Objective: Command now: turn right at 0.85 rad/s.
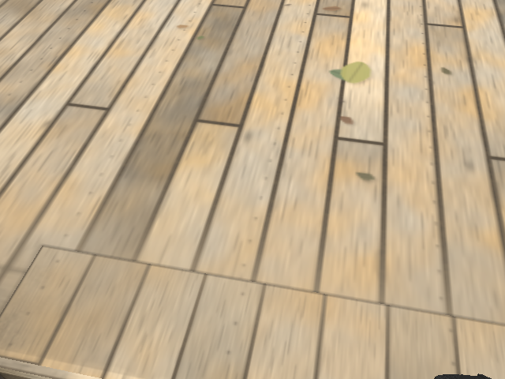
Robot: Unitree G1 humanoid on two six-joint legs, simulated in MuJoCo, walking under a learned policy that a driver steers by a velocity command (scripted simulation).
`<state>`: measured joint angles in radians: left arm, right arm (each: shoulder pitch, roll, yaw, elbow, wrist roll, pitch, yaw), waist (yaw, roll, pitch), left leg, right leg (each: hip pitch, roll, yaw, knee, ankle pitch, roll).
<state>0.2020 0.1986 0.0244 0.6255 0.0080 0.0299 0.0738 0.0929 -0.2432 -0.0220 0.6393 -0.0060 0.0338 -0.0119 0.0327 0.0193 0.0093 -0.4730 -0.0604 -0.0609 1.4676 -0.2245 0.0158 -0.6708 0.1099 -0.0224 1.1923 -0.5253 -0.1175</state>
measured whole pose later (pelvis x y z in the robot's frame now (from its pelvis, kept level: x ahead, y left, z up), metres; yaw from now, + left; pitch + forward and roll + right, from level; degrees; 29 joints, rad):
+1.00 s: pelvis -0.01 +0.02 -0.07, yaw -28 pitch +2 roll +1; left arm 0.39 0.17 0.02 0.84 -0.01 0.04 -0.03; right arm 0.27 -0.18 -0.01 0.68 0.03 0.01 -0.04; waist -0.01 0.07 -0.09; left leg -0.92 0.03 -0.10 1.98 -0.65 -0.08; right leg -0.14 -0.01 -0.04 0.47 -0.41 -0.02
